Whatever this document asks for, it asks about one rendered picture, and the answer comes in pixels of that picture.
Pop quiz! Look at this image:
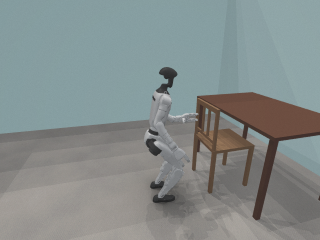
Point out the robot right forearm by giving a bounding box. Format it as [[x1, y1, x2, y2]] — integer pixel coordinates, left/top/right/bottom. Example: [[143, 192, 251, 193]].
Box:
[[156, 122, 178, 152]]

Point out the robot left forearm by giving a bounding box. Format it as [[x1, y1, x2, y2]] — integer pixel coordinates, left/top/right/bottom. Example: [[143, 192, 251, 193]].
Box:
[[167, 114, 182, 123]]

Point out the right robot hand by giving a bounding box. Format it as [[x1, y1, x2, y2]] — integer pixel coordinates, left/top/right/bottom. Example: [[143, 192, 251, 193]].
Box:
[[173, 148, 190, 167]]

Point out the right robot upper arm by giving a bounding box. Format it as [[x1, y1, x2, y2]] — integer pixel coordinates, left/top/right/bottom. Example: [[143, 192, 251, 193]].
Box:
[[153, 94, 172, 129]]

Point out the table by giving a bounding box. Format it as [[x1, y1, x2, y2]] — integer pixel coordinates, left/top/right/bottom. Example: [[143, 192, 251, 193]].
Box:
[[197, 92, 320, 220]]

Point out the chair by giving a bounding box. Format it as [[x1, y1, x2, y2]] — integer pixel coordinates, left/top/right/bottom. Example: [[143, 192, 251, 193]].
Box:
[[192, 98, 255, 194]]

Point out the robot left foot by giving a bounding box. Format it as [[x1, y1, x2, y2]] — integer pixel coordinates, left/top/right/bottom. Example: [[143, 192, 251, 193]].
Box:
[[150, 181, 165, 189]]

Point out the robot right foot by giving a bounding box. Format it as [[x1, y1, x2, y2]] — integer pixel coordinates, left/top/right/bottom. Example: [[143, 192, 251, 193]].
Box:
[[152, 194, 175, 203]]

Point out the robot foot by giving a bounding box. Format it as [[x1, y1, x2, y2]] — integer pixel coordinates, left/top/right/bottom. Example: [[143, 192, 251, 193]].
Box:
[[152, 194, 175, 203], [150, 181, 165, 189]]

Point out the left robot hand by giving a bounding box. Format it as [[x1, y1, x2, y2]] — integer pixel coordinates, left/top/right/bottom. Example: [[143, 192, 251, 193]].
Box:
[[181, 113, 199, 124]]

